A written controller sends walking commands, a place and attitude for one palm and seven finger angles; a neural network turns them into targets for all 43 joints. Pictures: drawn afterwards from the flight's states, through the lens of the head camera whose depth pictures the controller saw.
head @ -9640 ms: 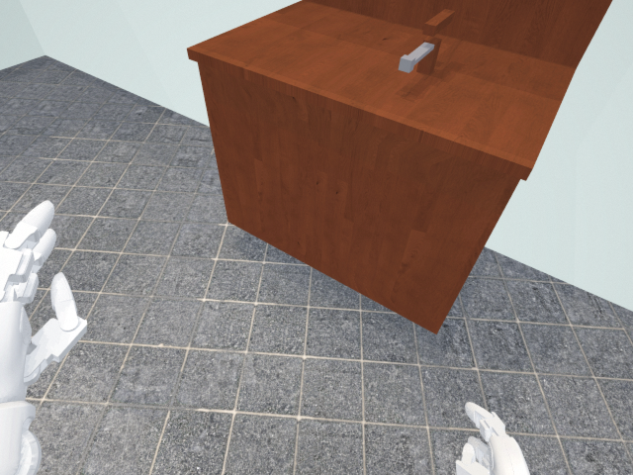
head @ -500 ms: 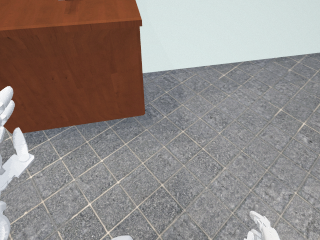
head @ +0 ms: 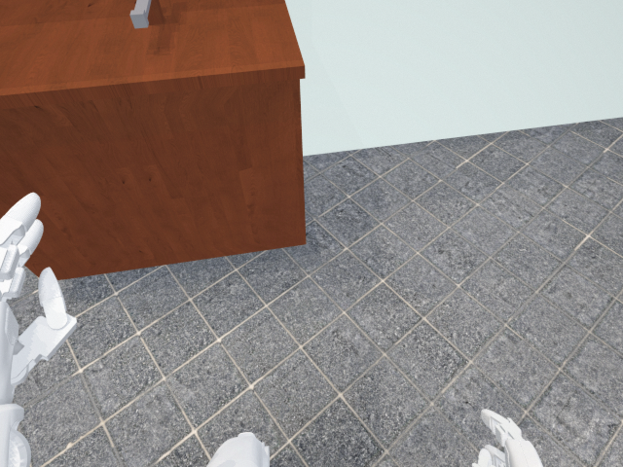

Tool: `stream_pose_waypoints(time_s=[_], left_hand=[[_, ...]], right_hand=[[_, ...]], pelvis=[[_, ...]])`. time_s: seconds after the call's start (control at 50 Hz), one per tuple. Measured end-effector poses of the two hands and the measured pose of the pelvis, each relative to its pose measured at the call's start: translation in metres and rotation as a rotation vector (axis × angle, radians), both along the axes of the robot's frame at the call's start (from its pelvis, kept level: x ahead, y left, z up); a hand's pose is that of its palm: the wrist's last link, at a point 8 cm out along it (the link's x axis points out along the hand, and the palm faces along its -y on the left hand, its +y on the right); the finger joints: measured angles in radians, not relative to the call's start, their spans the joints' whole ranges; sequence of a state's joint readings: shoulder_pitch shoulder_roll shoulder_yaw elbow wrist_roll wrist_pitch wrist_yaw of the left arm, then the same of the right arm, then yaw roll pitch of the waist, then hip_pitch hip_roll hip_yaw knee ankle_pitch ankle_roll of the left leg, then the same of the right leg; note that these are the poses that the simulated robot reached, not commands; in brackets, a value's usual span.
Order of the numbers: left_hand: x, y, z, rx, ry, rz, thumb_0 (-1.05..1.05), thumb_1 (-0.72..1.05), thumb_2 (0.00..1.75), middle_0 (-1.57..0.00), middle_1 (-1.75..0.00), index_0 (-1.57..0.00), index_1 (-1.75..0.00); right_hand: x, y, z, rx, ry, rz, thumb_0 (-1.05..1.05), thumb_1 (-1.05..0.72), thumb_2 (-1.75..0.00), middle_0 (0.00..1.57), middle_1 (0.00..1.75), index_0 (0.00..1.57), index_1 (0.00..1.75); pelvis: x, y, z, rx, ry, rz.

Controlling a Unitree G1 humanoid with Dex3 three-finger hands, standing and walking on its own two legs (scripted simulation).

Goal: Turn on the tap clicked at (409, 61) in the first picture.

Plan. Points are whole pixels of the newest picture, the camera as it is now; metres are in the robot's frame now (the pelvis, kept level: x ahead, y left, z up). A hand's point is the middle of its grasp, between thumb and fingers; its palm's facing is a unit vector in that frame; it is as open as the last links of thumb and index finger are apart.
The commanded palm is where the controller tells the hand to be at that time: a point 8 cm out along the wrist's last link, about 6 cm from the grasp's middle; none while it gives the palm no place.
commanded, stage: take the last steps up to it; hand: left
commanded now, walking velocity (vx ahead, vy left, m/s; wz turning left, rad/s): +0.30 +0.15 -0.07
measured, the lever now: (139, 18) +0.93 +0.44 +0.11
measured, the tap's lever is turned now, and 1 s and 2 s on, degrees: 0 0 0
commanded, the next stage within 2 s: come to a stop and stand still in 1.82 s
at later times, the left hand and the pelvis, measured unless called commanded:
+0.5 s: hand (70, 195) +0.35 +0.29 +0.17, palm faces +0.34 -0.78 -0.52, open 7.4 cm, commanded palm +0.30 +0.33 +0.18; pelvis +0.12 +0.06 -0.01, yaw -3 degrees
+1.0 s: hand (82, 111) +0.49 +0.33 +0.18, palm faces +0.32 -0.86 -0.41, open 7.4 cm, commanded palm +0.43 +0.38 +0.18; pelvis +0.24 +0.12 +0.00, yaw -6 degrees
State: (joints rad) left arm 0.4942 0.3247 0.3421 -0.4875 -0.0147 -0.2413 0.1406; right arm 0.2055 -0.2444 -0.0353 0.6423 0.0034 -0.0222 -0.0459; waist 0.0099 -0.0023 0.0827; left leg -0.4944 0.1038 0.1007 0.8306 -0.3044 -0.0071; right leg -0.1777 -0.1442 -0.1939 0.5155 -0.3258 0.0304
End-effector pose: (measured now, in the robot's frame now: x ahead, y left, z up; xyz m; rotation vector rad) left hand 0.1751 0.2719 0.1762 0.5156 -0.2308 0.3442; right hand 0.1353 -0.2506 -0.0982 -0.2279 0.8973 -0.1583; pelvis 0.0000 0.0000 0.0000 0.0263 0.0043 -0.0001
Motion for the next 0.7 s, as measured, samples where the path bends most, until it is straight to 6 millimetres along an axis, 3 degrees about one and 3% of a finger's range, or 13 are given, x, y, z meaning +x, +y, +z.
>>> stream_pose_waypoints(time_s=[0.1, 0.2, 0.3, 0.38, 0.46, 0.54, 0.7], left_hand=[[0.034, 0.029, 0.004, 0.029, -0.098, -0.057, 0.01, 0.89, 0.89, -0.21, -0.3, -0.22, -0.3], [0.08, 0.057, 0.011, 0.056, -0.157, -0.083, 0.01, 0.89, 0.89, -0.21, -0.3, -0.21, -0.3], [0.103, 0.053, 0.027, 0.054, -0.135, -0.136, 0.01, 0.89, 0.89, -0.21, -0.3, -0.21, -0.3], [0.116, 0.049, 0.031, 0.083, -0.08, -0.154, 0.01, 0.89, 0.89, -0.21, -0.3, -0.21, -0.3], [0.132, 0.055, 0.023, 0.115, -0.023, -0.091, 0.01, 0.89, 0.89, -0.21, -0.3, -0.21, -0.3], [0.149, 0.059, 0.009, 0.061, -0.029, -0.037, 0.01, 0.89, 0.89, -0.21, -0.3, -0.22, -0.3], [0.187, 0.063, 0.009, 0.006, -0.05, -0.092, 0.01, 0.89, 0.89, -0.21, -0.3, -0.22, -0.3]], right_hand=[[0.039, 0.016, 0.01, -0.083, -0.072, -0.023, 0.01, -0.91, -0.9, 0.2, 0.3, 0.2, 0.3], [0.073, 0.058, 0.013, -0.01, -0.151, -0.068, 0.01, -0.91, -0.9, 0.19, 0.3, 0.2, 0.3], [0.091, 0.1, 0.017, 0.1, -0.174, -0.058, 0.01, -0.91, -0.9, 0.2, 0.3, 0.2, 0.3], [0.099, 0.116, 0.008, 0.144, -0.138, -0.048, 0.01, -0.9, -0.9, 0.2, 0.3, 0.2, 0.3], [0.11, 0.113, -0.01, 0.154, -0.09, -0.044, 0.01, -0.9, -0.9, 0.2, 0.3, 0.21, 0.3], [0.125, 0.096, -0.025, 0.118, -0.038, -0.029, 0.01, -0.9, -0.9, 0.2, 0.3, 0.21, 0.3], [0.162, 0.068, 0.008, -0.025, -0.035, -0.053, 0.01, -0.91, -0.9, 0.2, 0.3, 0.2, 0.3]], pelvis=[[0.031, 0.034, -0.013, -0.016, -0.006, -0.023], [0.049, 0.053, -0.014, -0.024, -0.006, -0.041], [0.072, 0.064, -0.003, -0.039, 0.022, -0.072], [0.093, 0.067, 0.001, -0.037, 0.024, -0.073], [0.116, 0.063, -0.006, -0.024, 0.014, -0.061], [0.132, 0.062, -0.013, -0.033, -0.003, -0.054], [0.168, 0.079, -0.001, -0.005, 0.001, -0.049]])
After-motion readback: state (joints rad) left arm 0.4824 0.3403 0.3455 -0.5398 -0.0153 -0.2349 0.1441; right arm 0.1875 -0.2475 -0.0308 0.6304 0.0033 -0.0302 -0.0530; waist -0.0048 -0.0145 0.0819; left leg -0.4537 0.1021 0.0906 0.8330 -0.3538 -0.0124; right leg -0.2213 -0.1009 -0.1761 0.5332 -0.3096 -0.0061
